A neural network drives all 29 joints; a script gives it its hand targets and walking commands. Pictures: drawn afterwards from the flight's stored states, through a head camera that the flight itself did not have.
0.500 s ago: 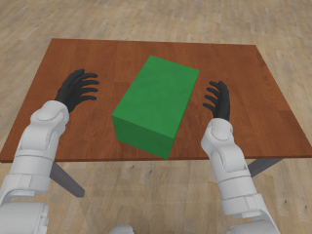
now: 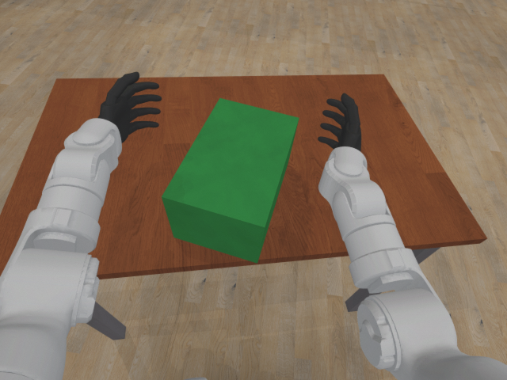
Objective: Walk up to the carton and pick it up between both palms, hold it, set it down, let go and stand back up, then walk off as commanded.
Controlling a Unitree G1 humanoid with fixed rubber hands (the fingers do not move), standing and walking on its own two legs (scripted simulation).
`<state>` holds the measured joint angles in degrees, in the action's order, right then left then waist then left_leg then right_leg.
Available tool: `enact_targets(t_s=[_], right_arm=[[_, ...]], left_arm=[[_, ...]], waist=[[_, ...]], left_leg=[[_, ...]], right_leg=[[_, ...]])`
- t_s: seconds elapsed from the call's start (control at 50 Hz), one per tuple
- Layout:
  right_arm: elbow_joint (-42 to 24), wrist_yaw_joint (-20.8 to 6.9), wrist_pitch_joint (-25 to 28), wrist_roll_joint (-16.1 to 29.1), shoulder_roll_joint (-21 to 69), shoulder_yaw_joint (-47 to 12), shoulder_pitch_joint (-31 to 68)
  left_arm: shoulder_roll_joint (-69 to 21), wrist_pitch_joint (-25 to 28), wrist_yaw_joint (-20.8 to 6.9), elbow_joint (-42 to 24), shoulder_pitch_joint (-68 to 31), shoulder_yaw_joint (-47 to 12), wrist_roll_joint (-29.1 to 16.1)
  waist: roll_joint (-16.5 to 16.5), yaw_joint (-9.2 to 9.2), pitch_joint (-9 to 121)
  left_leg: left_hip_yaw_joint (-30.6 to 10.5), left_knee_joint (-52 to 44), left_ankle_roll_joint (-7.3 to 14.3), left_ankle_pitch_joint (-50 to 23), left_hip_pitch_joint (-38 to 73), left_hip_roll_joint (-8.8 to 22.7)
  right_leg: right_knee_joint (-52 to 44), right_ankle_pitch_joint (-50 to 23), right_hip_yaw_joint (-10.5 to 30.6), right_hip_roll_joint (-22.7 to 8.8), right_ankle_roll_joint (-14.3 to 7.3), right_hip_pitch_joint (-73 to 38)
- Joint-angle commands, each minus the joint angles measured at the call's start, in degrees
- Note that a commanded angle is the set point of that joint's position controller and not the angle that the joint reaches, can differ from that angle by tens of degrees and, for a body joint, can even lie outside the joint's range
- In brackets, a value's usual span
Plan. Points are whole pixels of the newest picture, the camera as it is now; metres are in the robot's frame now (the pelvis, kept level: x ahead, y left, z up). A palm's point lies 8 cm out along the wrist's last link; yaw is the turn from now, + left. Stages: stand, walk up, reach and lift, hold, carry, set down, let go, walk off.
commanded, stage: reach and lift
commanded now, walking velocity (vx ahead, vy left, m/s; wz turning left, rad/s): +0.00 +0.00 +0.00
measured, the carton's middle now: (237, 176) +0.47 +0.02 -0.02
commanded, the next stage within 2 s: none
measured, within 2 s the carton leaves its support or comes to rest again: neither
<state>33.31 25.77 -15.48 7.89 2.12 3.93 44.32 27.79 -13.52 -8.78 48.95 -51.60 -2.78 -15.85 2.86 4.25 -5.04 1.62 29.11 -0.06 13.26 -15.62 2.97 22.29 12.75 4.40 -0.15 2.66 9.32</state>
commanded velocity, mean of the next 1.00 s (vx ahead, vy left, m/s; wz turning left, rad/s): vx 0.00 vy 0.00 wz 0.00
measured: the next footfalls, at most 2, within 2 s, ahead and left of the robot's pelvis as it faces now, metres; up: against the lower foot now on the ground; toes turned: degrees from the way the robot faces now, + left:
none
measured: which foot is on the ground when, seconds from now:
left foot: down 0.00-1.00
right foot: down 0.00-1.00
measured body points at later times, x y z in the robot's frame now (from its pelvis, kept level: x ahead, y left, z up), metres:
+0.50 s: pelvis +0.01 +0.00 +0.00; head +0.06 +0.05 +0.44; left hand +0.48 +0.18 +0.08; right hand +0.42 -0.14 +0.08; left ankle +0.02 +0.11 -0.74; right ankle -0.01 -0.16 -0.74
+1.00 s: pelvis +0.00 +0.02 -0.01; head +0.09 +0.07 +0.43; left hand +0.49 +0.18 +0.03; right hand +0.41 -0.13 +0.03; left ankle +0.02 +0.12 -0.74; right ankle -0.01 -0.16 -0.74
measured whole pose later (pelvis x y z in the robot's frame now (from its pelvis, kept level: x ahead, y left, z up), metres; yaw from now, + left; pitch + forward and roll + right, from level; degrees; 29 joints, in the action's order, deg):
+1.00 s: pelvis +0.00 +0.02 -0.01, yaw -1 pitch +17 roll -4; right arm 65.9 19.6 16.7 3.6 5.8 13.8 47.4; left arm 17.4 10.3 -3.9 76.2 -57.2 2.2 -4.2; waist 3.1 7.1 7.0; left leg 1.6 33.6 0.6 13.1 -37.6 3.0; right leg 23.4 11.0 4.3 -0.2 2.8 29.7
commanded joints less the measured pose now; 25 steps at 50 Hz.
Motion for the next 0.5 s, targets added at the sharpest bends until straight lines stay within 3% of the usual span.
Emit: enact_targets(t_s=[0.0,0.02,0.04,0.06,0.1,0.12,0.14,0.16,0.22,0.24,0.26,0.28,0.3,0.32,0.36,0.42,0.44,0.46,0.48], right_arm=[[-2.3,-0.8,4.6,0.9,-6.0,6.8,26.4],[-2.5,-0.9,5.4,1.0,-5.9,5.9,24.9],[0.5,-1.2,5.3,-0.2,-6.6,8.2,27.8],[2.9,-1.3,5.6,0.1,-6.1,7.2,27.8],[3.7,-1.7,6.9,-0.2,-4.9,6.8,28.2],[5.9,-1.9,7.1,0.0,-4.0,6.3,28.4],[6.9,-2.2,7.7,-0.1,-4.5,6.8,28.6],[7.4,-2.6,8.2,-0.1,-3.8,6.5,28.4],[10.7,-3.0,11.0,-1.9,-1.5,6.5,26.9],[8.8,-2.8,12.0,-1.6,-3.0,6.4,27.5],[13.5,-2.9,12.6,-3.2,-1.6,7.0,25.9],[13.2,-3.0,13.3,-3.3,-2.0,6.4,26.8],[12.6,-3.2,14.4,-3.0,-1.3,6.1,27.9],[13.0,-3.3,15.8,-4.3,-1.4,6.9,27.7],[13.8,-3.6,18.1,-5.4,-1.4,8.2,27.1],[17.2,-3.9,20.2,-6.3,-0.2,8.0,24.9],[17.1,-3.7,21.6,-6.5,-0.9,8.4,25.4],[16.9,-4.1,22.5,-7.0,-0.9,7.8,25.8],[17.6,-4.1,23.9,-7.3,-1.0,9.0,25.0]], left_arm=[[8.0,5.8,1.7,2.3,-35.1,0.6,-1.1],[6.7,6.0,2.0,1.2,-33.3,1.0,-0.9],[7.4,6.8,2.2,3.7,-37.3,0.1,-1.3],[8.1,7.3,2.1,8.7,-35.6,1.0,-0.4],[6.6,9.4,2.0,10.6,-37.1,0.1,-0.4],[6.6,10.2,2.0,13.5,-37.0,0.2,-0.5],[5.1,11.2,2.2,12.3,-37.1,-1.9,-0.8],[5.3,12.0,2.4,15.8,-36.6,-1.1,-0.3],[3.6,15.2,2.4,19.3,-35.8,-0.5,0.5],[3.5,15.7,2.4,17.9,-36.1,-1.0,0.0],[3.0,16.4,2.1,22.5,-34.9,-1.1,1.0],[3.3,16.9,2.3,23.2,-35.3,-0.6,1.3],[1.8,18.2,2.4,23.2,-35.7,-2.2,0.3],[1.9,19.3,2.6,23.3,-35.7,-1.5,0.5],[1.9,21.7,3.2,20.5,-36.0,-1.1,0.3],[0.2,22.8,3.2,23.6,-34.2,0.6,2.5],[-0.4,22.9,3.1,23.1,-35.2,0.4,2.9],[-0.1,23.6,3.3,23.1,-35.5,1.1,3.2],[-1.3,24.0,3.4,23.6,-33.9,1.1,3.6]], waist=[[-7.3,10.78,41.1],[-6.9,10.66,43.4],[-7.7,11.72,43.4],[-6.9,10.19,41.3],[-5.4,10.83,39.2],[-6.1,10.49,37.8],[-7.5,11.50,39.4],[-5.8,10.53,38.4],[-5.7,9.56,38.7],[-5.5,10.50,40.7],[-4.8,10.60,37.1],[-4.5,9.77,36.5],[-5.6,10.13,39.2],[-4.6,9.84,39.9],[-6.5,10.30,44.2],[-6.5,9.67,45.9],[-8.2,10.07,48.0],[-7.8,8.91,49.1],[-7.9,9.38,50.7]], left_leg=[[1.5,-3.3,-0.5,-12.6,8.7,-2.8],[1.9,-2.6,-0.9,-16.1,10.3,-3.2],[1.3,-2.7,-0.9,-14.5,9.9,-2.9],[1.4,-1.9,-0.6,-14.7,8.9,-2.8],[1.6,-2.2,-0.5,-13.8,6.8,-2.9],[1.4,-2.3,0.0,-12.6,5.3,-3.0],[0.9,-2.2,-0.2,-13.0,6.2,-3.0],[1.0,-2.4,0.0,-11.7,5.6,-2.8],[1.1,-1.2,0.1,-12.9,3.2,-2.6],[1.0,-0.7,0.0,-13.7,3.9,-2.9],[0.9,-0.7,0.3,-11.0,1.7,-2.9],[1.1,-0.8,0.4,-10.2,-0.3,-2.9],[1.0,-0.1,0.2,-10.5,0.1,-2.9],[1.1,0.4,0.3,-11.6,0.3,-2.7],[0.7,2.5,-0.4,-14.6,0.3,-2.5],[1.1,3.7,-0.5,-15.6,-0.4,-2.5],[1.0,4.6,-1.5,-17.8,0.1,-2.7],[1.1,5.2,-1.4,-18.0,-0.2,-2.5],[1.1,6.0,-1.6,-20.0,0.3,-2.4]], right_leg=[[-1.7,-27.6,-7.3,0.8,0.1,0.3],[-1.5,-31.7,-7.3,0.9,-0.1,-0.9],[-1.5,-29.9,-7.6,1.1,-0.3,0.8],[-1.2,-28.9,-7.2,0.9,-0.5,1.1],[-0.5,-30.0,-7.6,0.8,0.4,1.1],[-0.9,-26.6,-6.9,0.5,0.5,1.8],[-0.9,-26.2,-7.5,0.5,-0.7,2.9],[-1.2,-24.3,-7.5,0.6,-0.4,3.5],[0.3,-26.8,-7.2,0.6,-0.2,4.1],[0.5,-27.1,-7.6,0.7,0.1,4.0],[0.7,-24.7,-7.3,0.4,-0.1,5.3],[0.7,-24.3,-7.1,0.2,-0.2,5.4],[0.9,-22.3,-7.7,0.3,-0.6,7.4],[0.9,-22.4,-7.6,0.3,-0.3,7.6],[2.7,-25.7,-7.9,0.4,-0.5,8.3],[2.6,-24.2,-7.9,0.4,-0.1,11.6],[3.1,-25.1,-8.2,0.5,-0.3,12.4],[3.2,-24.7,-7.9,0.7,-0.6,12.9],[3.9,-26.6,-8.4,0.8,-0.6,13.6]])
